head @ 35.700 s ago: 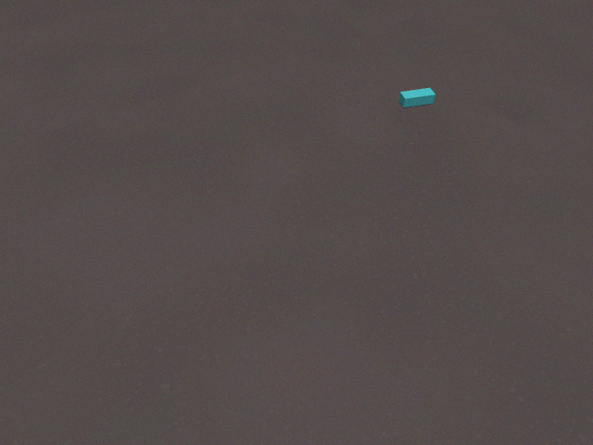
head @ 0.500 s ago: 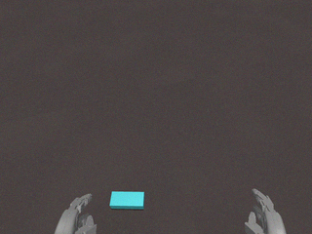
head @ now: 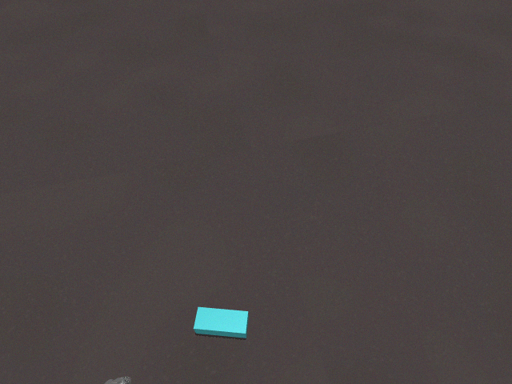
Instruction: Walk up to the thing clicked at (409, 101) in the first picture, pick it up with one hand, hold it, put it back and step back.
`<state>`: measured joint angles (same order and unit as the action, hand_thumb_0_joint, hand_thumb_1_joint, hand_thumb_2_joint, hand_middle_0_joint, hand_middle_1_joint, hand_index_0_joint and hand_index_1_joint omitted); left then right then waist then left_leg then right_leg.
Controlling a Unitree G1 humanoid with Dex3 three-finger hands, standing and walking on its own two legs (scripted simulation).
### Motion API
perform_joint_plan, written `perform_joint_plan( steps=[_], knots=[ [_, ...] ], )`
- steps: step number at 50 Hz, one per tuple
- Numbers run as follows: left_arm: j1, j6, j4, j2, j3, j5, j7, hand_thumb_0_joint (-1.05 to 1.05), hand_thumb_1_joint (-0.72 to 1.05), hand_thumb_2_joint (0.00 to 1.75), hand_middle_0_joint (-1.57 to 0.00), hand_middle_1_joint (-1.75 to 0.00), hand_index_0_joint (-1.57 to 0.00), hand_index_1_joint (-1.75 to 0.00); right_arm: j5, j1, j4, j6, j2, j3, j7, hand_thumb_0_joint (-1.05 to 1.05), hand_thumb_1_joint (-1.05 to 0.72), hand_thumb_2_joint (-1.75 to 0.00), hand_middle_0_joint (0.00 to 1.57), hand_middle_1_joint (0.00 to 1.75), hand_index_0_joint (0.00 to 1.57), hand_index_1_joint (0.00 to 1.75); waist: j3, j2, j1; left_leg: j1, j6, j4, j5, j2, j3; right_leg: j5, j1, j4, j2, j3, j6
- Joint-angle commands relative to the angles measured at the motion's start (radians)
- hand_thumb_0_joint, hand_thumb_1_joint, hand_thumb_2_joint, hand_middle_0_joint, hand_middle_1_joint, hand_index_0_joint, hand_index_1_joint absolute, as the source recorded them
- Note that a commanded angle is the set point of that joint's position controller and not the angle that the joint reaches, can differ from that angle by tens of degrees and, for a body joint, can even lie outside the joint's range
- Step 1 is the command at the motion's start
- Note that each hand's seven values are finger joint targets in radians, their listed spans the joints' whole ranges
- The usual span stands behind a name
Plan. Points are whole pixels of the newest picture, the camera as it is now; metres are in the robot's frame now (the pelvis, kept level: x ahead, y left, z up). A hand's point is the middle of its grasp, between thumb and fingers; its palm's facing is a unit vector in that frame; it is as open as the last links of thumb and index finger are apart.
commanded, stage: stand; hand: left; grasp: from above
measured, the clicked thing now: (222, 322) +0.43 +0.19 -0.73
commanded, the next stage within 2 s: none
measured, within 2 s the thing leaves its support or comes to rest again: neither
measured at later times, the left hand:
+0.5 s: hand out of the picture +0.03 +0.24 -0.14, palm faces +0.04 -0.94 -0.35, open 7.4 cm
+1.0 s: hand out of the picture +0.06 +0.23 -0.14, palm faces +0.03 -0.94 -0.34, open 7.4 cm
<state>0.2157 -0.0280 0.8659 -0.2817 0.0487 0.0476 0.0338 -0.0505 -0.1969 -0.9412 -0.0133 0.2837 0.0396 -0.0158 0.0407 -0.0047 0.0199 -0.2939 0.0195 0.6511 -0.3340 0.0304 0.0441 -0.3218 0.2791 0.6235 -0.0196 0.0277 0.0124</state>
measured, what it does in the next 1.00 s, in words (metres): stands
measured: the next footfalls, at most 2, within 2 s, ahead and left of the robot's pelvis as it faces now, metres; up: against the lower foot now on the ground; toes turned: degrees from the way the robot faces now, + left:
none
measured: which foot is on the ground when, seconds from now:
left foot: down 0.00-1.00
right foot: down 0.00-1.00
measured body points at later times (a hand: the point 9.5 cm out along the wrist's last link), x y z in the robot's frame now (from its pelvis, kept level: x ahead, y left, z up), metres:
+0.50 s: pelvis +0.00 +0.00 +0.02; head -0.01 -0.01 +0.47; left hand +0.03 +0.29 -0.12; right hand +0.08 -0.28 -0.12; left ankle +0.01 +0.11 -0.72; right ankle +0.01 -0.13 -0.72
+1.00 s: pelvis +0.00 -0.02 +0.02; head +0.01 -0.02 +0.47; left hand +0.06 +0.27 -0.11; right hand +0.07 -0.30 -0.12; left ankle +0.01 +0.11 -0.72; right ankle +0.01 -0.13 -0.72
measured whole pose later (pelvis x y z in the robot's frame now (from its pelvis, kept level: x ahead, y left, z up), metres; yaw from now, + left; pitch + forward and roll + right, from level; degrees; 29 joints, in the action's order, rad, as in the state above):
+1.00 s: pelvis +0.00 -0.02 +0.02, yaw +1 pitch -3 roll +0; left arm 0.10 0.01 1.17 -0.30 0.03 0.03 0.02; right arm -0.02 -0.13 -1.14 0.00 0.31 0.01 -0.02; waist 0.07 0.02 0.01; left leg -0.10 -0.01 0.34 -0.18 0.01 0.07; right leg -0.18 0.09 0.32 0.00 0.05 -0.01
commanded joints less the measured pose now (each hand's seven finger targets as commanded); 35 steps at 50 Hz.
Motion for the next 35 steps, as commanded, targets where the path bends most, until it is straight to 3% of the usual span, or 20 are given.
perform_joint_plan(
  steps=[1, 5, 10, 17, 23, 29, 35],
  knots=[
    [-0.038, 0.041, -0.005, -0.139, 0.032, -0.015, 0.01, 0.0, 0.9, 0.9, -0.2, -0.3, -0.2, -0.3, 0.007, 0.073, 0.047, -0.03, 0.177, 0.035, -0.018, 0.0, -0.9, -0.9, 0.2, 0.3, 0.2, 0.3, -0.062, 0.065, 0.012, 0.054, 0.037, -0.234, 0.209, -0.109, 0.148, 0.149, -0.101, -0.162, -0.06, -0.071, -0.03],
    [-0.059, 0.043, 0.065, -0.163, 0.032, -0.014, 0.011, 0.0, 0.9, 0.9, -0.2, -0.3, -0.2, -0.3, 0.016, 0.065, 0.002, -0.018, 0.186, 0.033, -0.021, 0.0, -0.9, -0.9, 0.2, 0.3, 0.2, 0.3, -0.036, 0.038, -0.005, 0.083, 0.026, -0.281, 0.191, -0.105, 0.136, 0.163, -0.132, -0.22, -0.069, -0.074, -0.026],
    [-0.055, 0.045, 0.139, -0.171, 0.024, -0.015, 0.012, 0.0, 0.9, 0.9, -0.2, -0.3, -0.2, -0.3, 0.023, 0.075, -0.044, -0.014, 0.188, 0.029, -0.022, 0.0, -0.9, -0.9, 0.2, 0.3, 0.2, 0.3, -0.032, 0.024, 0.0, 0.129, 0.021, -0.318, 0.221, -0.111, 0.133, 0.185, -0.166, -0.264, -0.082, -0.074, -0.02],
    [-0.074, 0.043, 0.2, -0.186, 0.02, -0.016, 0.01, 0.0, 0.9, 0.9, -0.2, -0.3, -0.2, -0.3, 0.026, 0.09, -0.085, -0.009, 0.191, 0.024, -0.019, 0.0, -0.9, -0.9, 0.2, 0.3, 0.2, 0.3, 0.003, 0.021, -0.001, 0.123, 0.014, -0.371, 0.145, -0.114, 0.138, 0.147, -0.178, -0.306, -0.088, -0.072, -0.017],
    [-0.094, 0.049, 0.226, -0.202, 0.018, -0.017, 0.008, 0.0, 0.9, 0.9, -0.2, -0.3, -0.2, -0.3, 0.028, 0.101, -0.104, -0.008, 0.194, 0.02, -0.014, 0.0, -0.9, -0.9, 0.2, 0.3, 0.2, 0.3, -0.007, 0.002, -0.006, 0.142, 0.013, -0.369, 0.183, -0.112, 0.126, 0.152, -0.188, -0.34, -0.098, -0.08, -0.017],
    [-0.1, 0.05, 0.244, -0.213, 0.018, -0.018, 0.004, 0.0, 0.9, 0.9, -0.2, -0.3, -0.2, -0.3, 0.028, 0.11, -0.119, -0.001, 0.209, 0.018, -0.012, 0.0, -0.9, -0.9, 0.2, 0.3, 0.2, 0.3, 0.002, 0.014, -0.005, 0.128, 0.015, -0.37, 0.133, -0.113, 0.124, 0.106, -0.185, -0.364, -0.099, -0.087, -0.017],
    [-0.118, 0.053, 0.251, -0.22, 0.02, -0.022, 0.003, 0.0, 0.9, 0.9, -0.2, -0.3, -0.2, -0.3, 0.03, 0.108, -0.128, -0.004, 0.21, 0.009, -0.012, 0.0, -0.9, -0.9, 0.2, 0.3, 0.2, 0.3, -0.014, 0.02, -0.005, 0.136, 0.014, -0.366, 0.197, -0.119, 0.12, 0.169, -0.215, -0.363, -0.11, -0.091, -0.021]
  ],
)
